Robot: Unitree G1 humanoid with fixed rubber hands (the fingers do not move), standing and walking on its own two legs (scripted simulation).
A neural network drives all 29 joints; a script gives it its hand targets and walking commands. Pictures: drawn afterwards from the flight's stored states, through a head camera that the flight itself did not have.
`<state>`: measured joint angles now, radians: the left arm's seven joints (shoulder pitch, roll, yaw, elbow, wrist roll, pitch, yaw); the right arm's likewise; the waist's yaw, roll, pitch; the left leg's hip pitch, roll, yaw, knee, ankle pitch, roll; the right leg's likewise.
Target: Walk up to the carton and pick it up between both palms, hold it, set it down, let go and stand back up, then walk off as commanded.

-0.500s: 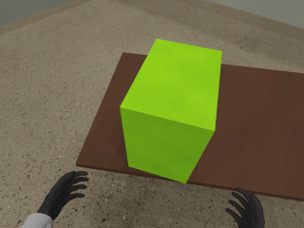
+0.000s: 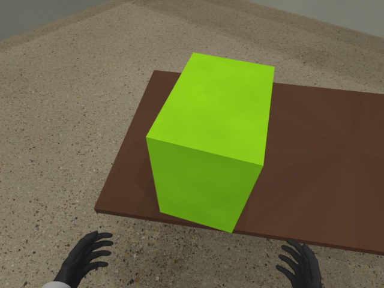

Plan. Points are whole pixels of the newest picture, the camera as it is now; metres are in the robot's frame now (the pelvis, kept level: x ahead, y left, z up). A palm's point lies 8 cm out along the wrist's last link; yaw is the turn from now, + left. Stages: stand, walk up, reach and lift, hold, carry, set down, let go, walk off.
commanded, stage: set down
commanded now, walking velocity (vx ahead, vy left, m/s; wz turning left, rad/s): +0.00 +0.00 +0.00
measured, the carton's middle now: (212, 145) +0.42 -0.01 +0.05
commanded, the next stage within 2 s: let go in 0.92 s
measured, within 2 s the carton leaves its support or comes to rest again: neither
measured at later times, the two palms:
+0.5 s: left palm (75, 287) +0.14 +0.25 -0.04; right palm out of the picture +0.14 -0.19 -0.04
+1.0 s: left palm out of the picture +0.13 +0.23 -0.06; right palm out of the picture +0.14 -0.21 -0.07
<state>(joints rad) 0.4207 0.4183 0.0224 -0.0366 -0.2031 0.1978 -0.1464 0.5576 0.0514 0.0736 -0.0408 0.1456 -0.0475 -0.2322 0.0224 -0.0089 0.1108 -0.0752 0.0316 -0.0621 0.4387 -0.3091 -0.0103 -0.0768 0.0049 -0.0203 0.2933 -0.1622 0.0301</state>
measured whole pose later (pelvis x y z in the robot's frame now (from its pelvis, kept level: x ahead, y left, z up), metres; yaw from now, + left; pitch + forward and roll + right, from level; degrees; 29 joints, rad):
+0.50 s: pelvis +0.00 +0.00 +0.00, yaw +0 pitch -3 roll -2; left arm 0.41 0.38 0.00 0.09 -0.17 0.19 -0.10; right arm 0.40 -0.02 0.02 0.27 0.10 -0.15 -0.14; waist 0.02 0.00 0.11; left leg -0.07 0.03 -0.06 0.42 -0.30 -0.02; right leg -0.08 0.01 -0.02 0.30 -0.16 0.02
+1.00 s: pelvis -0.01 -0.01 +0.00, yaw +0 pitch -3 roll -1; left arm 0.32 0.31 -0.02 0.28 -0.09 0.19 -0.04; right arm 0.26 -0.09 -0.01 0.55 0.04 -0.19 -0.04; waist 0.02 0.01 0.11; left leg -0.07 0.03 -0.06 0.42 -0.29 -0.03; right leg -0.11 0.01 -0.02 0.34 -0.18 0.01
